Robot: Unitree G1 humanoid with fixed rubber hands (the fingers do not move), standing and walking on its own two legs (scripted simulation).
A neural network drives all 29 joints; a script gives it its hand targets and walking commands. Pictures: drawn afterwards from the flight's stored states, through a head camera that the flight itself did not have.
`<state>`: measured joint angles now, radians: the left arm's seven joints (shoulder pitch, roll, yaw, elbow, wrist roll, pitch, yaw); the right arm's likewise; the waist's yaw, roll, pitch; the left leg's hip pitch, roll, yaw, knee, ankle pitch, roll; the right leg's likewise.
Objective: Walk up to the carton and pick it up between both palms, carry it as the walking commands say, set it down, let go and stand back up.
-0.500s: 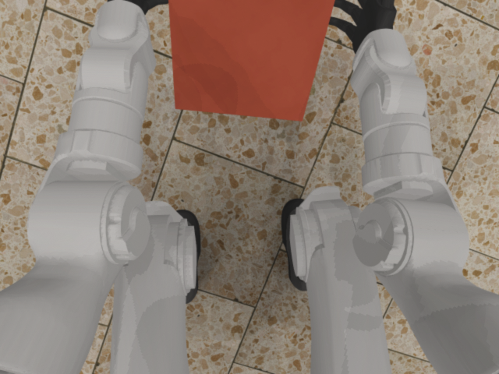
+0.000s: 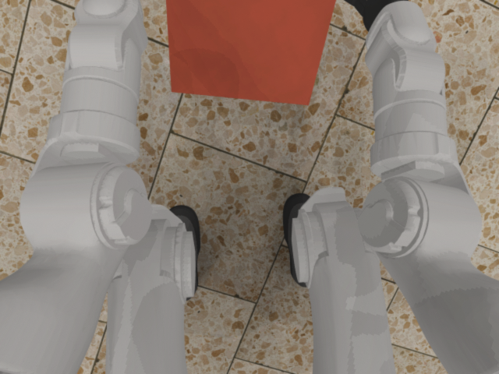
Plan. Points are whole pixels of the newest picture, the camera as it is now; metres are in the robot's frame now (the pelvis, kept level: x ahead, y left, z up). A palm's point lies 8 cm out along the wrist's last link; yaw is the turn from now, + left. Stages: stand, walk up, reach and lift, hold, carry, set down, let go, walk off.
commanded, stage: set down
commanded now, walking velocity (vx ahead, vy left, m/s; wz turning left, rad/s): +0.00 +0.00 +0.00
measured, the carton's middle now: (248, 6) +0.57 -0.04 -0.25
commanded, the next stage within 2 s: none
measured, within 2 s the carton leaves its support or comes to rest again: rests again in 1.62 s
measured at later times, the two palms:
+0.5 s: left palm out of the picture +0.58 +0.11 -0.15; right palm out of the picture +0.54 -0.19 -0.15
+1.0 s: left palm out of the picture +0.59 +0.11 -0.15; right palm out of the picture +0.55 -0.19 -0.16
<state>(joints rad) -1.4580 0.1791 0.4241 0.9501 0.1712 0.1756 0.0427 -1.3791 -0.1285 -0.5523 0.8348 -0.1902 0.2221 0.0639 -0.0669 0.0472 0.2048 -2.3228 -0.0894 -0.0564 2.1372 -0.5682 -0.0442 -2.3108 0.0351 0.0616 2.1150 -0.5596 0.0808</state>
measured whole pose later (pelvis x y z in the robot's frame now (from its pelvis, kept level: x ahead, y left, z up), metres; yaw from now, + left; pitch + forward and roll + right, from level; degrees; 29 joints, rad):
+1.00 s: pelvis +0.01 +0.00 +0.00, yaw +0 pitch +44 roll -1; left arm -1.48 0.19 0.43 0.98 0.19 0.10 0.01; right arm -1.39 -0.14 -0.58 0.87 -0.20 0.12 0.08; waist -0.06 0.03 0.22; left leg -2.31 -0.08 -0.06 2.16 -0.62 -0.05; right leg -2.31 0.04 0.06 2.13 -0.60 0.08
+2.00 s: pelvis -0.01 -0.01 -0.01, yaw +0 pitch +36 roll -1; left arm -1.45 0.37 0.04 1.10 -0.19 0.04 0.11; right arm -1.40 -0.34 -0.18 1.09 0.19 0.02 -0.10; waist -0.07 0.01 0.36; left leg -2.23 -0.08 -0.07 2.19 -0.59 -0.07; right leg -2.23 0.05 0.05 2.17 -0.57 0.07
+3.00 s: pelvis +0.04 -0.01 +0.23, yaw +0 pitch +46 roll +0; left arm -1.06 0.23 0.25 0.82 0.00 0.16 0.05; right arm -0.99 -0.20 -0.33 0.78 0.01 0.14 -0.04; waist -0.05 0.03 -0.09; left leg -1.68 -0.03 -0.06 1.32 -0.43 -0.04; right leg -1.70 0.03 0.06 1.31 -0.40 0.04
